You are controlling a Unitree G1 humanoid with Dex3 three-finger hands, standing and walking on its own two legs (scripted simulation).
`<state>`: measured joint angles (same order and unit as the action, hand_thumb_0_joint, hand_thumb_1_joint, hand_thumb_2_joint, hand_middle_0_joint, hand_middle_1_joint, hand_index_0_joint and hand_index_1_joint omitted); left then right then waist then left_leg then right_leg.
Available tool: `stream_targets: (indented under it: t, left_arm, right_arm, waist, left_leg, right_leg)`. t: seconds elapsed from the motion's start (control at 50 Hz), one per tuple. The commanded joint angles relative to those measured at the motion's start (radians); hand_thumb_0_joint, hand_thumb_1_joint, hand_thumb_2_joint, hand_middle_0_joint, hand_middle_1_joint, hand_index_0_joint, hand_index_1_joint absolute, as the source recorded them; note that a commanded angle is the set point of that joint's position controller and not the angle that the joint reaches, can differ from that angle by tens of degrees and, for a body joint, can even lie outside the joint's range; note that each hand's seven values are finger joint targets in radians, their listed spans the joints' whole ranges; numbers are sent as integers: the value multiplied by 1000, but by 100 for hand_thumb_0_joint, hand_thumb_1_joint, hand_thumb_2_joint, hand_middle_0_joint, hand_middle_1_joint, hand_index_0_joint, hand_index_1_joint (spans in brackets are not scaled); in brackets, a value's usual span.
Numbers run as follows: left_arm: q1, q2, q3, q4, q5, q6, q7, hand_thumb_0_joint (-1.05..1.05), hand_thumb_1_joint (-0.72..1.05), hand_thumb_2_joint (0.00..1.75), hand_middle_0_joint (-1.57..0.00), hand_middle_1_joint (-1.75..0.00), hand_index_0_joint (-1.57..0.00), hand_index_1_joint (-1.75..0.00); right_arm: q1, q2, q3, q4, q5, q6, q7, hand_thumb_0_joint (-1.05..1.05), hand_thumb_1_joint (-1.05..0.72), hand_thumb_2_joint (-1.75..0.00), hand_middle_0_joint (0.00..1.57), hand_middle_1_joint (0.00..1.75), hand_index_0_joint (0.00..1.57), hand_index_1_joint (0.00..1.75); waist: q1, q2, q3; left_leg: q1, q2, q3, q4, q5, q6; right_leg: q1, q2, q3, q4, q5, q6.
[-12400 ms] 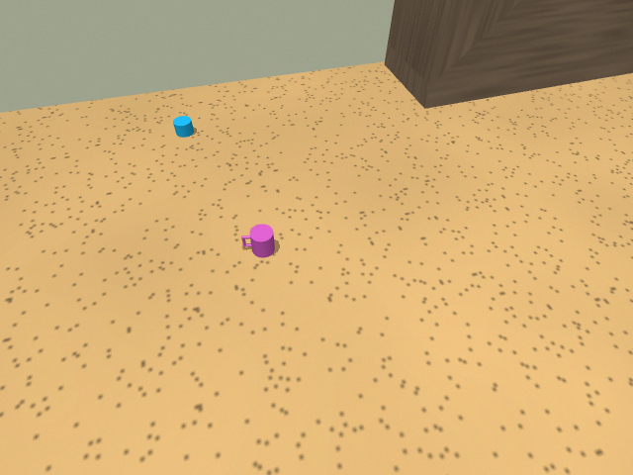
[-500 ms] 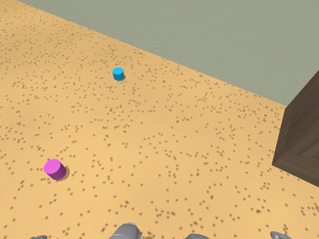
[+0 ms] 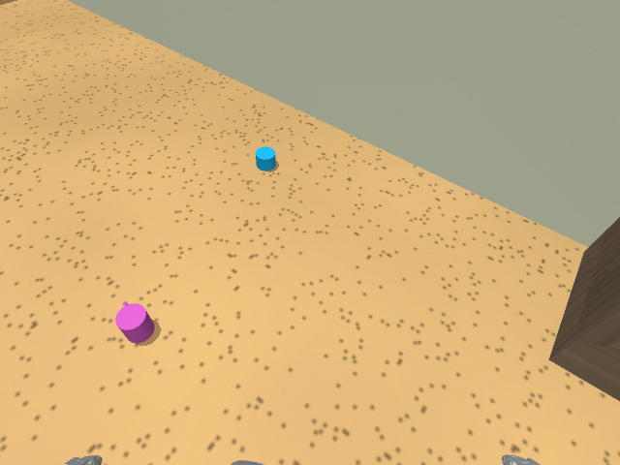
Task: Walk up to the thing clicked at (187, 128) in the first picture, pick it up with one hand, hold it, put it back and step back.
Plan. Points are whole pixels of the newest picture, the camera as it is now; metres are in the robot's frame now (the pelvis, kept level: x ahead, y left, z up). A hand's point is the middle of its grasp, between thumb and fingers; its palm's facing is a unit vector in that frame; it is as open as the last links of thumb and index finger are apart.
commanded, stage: walk up
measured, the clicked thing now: (265, 158) +1.48 +0.24 -0.73
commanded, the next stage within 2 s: stand in 0.20 s
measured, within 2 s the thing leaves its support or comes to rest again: neither
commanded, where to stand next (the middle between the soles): +0.06 -0.01 m, yaw -3 degrees
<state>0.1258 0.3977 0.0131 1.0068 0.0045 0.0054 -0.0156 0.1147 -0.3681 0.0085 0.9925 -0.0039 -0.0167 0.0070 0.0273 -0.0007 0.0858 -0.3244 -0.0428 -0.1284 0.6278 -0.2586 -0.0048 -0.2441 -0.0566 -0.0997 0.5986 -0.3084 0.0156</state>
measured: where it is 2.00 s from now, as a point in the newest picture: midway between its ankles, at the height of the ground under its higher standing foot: outside the picture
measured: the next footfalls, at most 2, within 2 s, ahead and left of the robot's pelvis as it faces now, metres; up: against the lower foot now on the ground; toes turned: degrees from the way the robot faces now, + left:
none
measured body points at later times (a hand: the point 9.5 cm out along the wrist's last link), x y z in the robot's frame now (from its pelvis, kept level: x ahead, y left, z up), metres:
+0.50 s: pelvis +0.02 -0.01 +0.02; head +0.03 -0.01 +0.47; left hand +0.09 +0.29 -0.12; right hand +0.11 -0.31 -0.11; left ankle +0.05 +0.12 -0.73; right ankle +0.01 -0.13 -0.73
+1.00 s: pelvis +0.02 -0.02 +0.02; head +0.03 -0.02 +0.47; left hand +0.12 +0.28 -0.11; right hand +0.09 -0.32 -0.11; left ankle +0.05 +0.12 -0.73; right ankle +0.01 -0.13 -0.73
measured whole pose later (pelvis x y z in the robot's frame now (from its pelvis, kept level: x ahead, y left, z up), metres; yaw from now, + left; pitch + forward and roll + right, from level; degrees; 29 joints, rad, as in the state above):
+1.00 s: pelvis +0.02 -0.02 +0.02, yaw -3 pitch -2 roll +0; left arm 0.08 0.35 0.01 1.15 0.00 -0.01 -0.01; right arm 0.09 -0.35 0.01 1.15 -0.01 0.00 0.01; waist 0.01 0.01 0.05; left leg -0.14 0.01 -0.10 0.33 -0.15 -0.04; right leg -0.09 -0.01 -0.07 0.33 -0.20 0.00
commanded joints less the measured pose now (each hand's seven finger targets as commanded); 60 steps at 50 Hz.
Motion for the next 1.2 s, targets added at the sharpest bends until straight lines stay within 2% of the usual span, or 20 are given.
stream_targets:
  t: [0.0,0.06,0.14,0.16,0.18,0.22,0.24,0.26,0.3,0.38,0.46,0.52,0.58,0.7,0.74,0.8,0.92,1.02,1.12,1.18]
  left_arm:
    - [-78,214,54,-51,-5,-29,8,0,90,90,-20,-30,-20,-30]
    - [-74,204,53,-31,-6,-26,7,0,90,90,-20,-30,-20,-30]
    - [-92,199,55,-15,-5,-22,5,0,90,90,-20,-30,-20,-30]
    - [-90,196,56,-8,-6,-22,4,0,90,90,-20,-30,-20,-30]
    - [-55,177,41,31,-2,-23,7,0,90,90,-20,-30,-20,-30]
    - [-62,179,38,47,0,-30,10,0,90,90,-20,-30,-20,-30]
    - [-71,186,40,51,2,-34,11,0,90,90,-20,-30,-20,-30]
    - [-82,192,40,52,2,-36,13,0,90,90,-20,-30,-20,-30]
    - [-80,193,36,66,-1,-40,15,0,90,90,-20,-30,-20,-30]
    - [-85,190,33,84,-1,-43,17,0,90,90,-20,-30,-20,-30]
    - [-82,182,33,96,-1,-40,20,0,90,90,-20,-30,-20,-30]
    - [-83,179,34,99,-1,-38,23,0,90,90,-20,-30,-20,-30]
    - [-87,178,36,101,1,-36,23,0,90,90,-20,-30,-20,-30]
    - [-89,174,38,98,1,-34,22,0,90,90,-20,-30,-20,-30]
    - [-94,184,42,93,1,-36,22,0,90,90,-20,-30,-20,-30]
    - [-94,177,40,92,-1,-34,21,0,90,90,-20,-30,-20,-30]
    - [-87,176,41,86,1,-35,20,0,90,90,-20,-30,-20,-30]
    - [-88,178,41,84,0,-33,20,0,90,90,-20,-30,-20,-30]
    - [-84,175,40,79,0,-32,20,0,90,90,-20,-30,-20,-30]
    - [-66,173,39,84,-1,-33,19,0,90,90,-20,-30,-20,-30]
  right_arm:
    - [-47,-236,-54,-34,1,-29,-17,0,-90,-90,20,30,20,30]
    - [-60,-234,-51,-23,0,-29,-16,0,-90,-90,20,30,20,30]
    - [-63,-234,-49,-4,-1,-27,-17,0,-90,-90,20,30,20,30]
    - [-64,-235,-49,1,-1,-26,-17,0,-90,-90,20,30,20,30]
    - [-83,-207,-45,16,-11,-25,-14,0,-90,-90,20,30,20,30]
    - [-91,-212,-47,24,-9,-21,-12,0,-90,-90,20,30,20,30]
    - [-87,-211,-46,34,-10,-21,-12,0,-90,-90,20,30,20,30]
    - [-90,-199,-44,36,-8,-21,-12,0,-90,-90,20,30,20,30]
    - [-93,-198,-47,48,-4,-20,-14,0,-90,-90,20,30,20,30]
    - [-92,-196,-47,67,2,-16,-14,0,-90,-90,20,30,20,30]
    - [-100,-194,-44,80,3,-9,-15,0,-90,-90,20,30,20,30]
    - [-111,-192,-43,81,2,-8,-15,0,-90,-90,20,30,20,30]
    - [-99,-194,-40,90,1,-7,-17,0,-90,-90,20,30,20,30]
    - [-109,-193,-39,90,0,-9,-17,0,-90,-90,20,30,20,30]
    - [-94,-193,-39,92,-2,-9,-17,0,-90,-90,20,30,20,30]
    - [-90,-191,-37,98,-3,-9,-17,0,-90,-90,20,30,20,30]
    - [-82,-195,-36,95,-3,-12,-16,0,-90,-90,20,30,20,30]
    - [-75,-196,-33,97,-2,-10,-17,0,-90,-90,20,30,20,30]
    - [-68,-199,-33,96,-4,-10,-19,0,-90,-90,20,30,20,30]
    - [-73,-198,-31,96,-2,-12,-19,0,-90,-90,20,30,20,30]
  waist:
    - [-16,24,-106]
    - [-6,27,-114]
    - [-9,35,-99]
    - [-8,46,-94]
    - [2,66,-111]
    - [-2,70,-105]
    - [-4,54,-113]
    - [-7,41,-126]
    - [-13,43,-136]
    - [-19,14,-142]
    - [-16,5,-131]
    - [-11,0,-136]
    - [-16,7,-112]
    - [-13,8,-117]
    - [-17,-3,-137]
    - [-14,8,-107]
    - [-16,8,-134]
    - [-19,8,-109]
    - [-17,17,-136]
    - [-14,15,-138]
  left_leg:
    - [10,90,-109,-167,69,61]
    - [8,107,-129,-201,65,66]
    - [-14,105,-133,-243,26,57]
    - [-21,107,-140,-251,23,57]
    - [39,138,-148,-307,11,44]
    - [18,136,-144,-316,25,33]
    - [37,134,-126,-313,62,31]
    - [77,131,-103,-294,165,26]
    - [120,130,-79,-274,244,25]
    - [152,134,-61,-275,281,23]
    - [164,135,-48,-289,254,20]
    - [172,138,-40,-296,292,17]
    - [161,140,-40,-313,254,13]
    - [176,143,-34,-321,242,8]
    - [179,145,-26,-316,279,6]
    - [152,144,-27,-333,221,8]
    - [173,150,-25,-327,270,11]
    - [175,149,-25,-341,233,8]
    - [180,155,-20,-332,290,10]
    - [194,157,-22,-328,293,13]
  right_leg:
    - [60,-99,133,-173,-18,-71]
    - [90,-84,108,-184,-43,-61]
    - [114,-86,105,-210,-60,-58]
    - [123,-83,101,-213,-55,-55]
    - [114,-65,111,-218,-45,-46]
    - [160,-67,112,-248,5,-38]
    - [174,-75,119,-251,37,-38]
    - [167,-84,125,-259,77,-42]
    - [165,-91,131,-280,118,-40]
    - [168,-92,132,-297,178,-35]
    - [166,-91,135,-316,173,-31]
    - [181,-92,133,-315,217,-29]
    - [165,-84,132,-325,171,-26]
    - [160,-87,141,-335,160,-28]
    - [183,-91,141,-328,218,-30]
    - [175,-84,142,-338,143,-30]
    - [193,-87,143,-332,214,-31]
    - [165,-80,141,-338,157,-29]
    - [193,-85,141,-323,228,-33]
    - [188,-83,141,-326,232,-29]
